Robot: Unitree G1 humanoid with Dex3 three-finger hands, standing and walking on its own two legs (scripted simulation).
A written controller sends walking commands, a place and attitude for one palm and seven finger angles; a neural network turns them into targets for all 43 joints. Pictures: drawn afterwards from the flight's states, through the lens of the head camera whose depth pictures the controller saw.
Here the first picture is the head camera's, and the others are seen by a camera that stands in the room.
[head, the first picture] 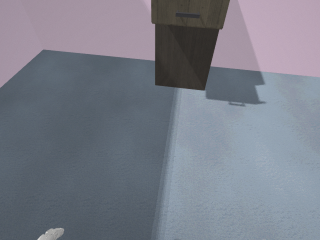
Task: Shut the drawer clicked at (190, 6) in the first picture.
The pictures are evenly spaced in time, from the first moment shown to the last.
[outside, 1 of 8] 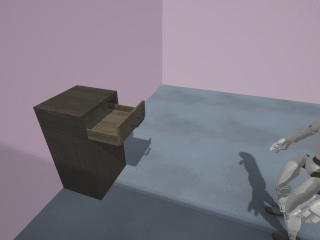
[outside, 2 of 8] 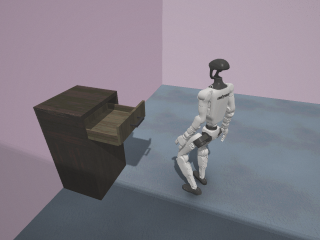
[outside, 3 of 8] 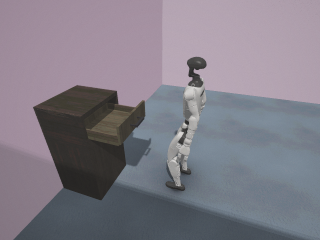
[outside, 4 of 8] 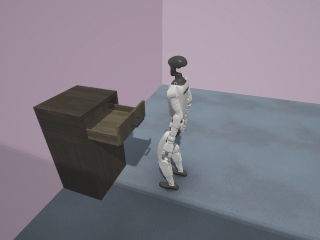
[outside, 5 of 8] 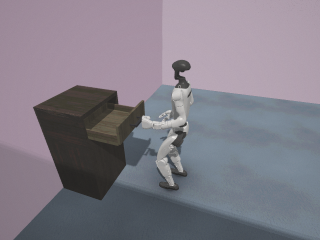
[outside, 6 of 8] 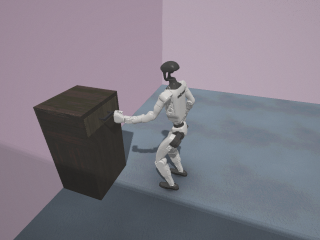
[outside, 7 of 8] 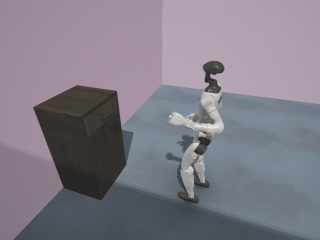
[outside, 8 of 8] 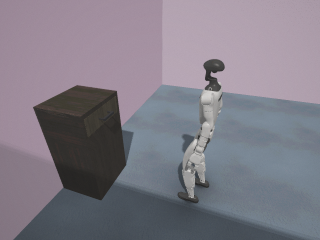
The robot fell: no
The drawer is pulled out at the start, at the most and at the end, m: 0.29 0.29 0.00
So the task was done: yes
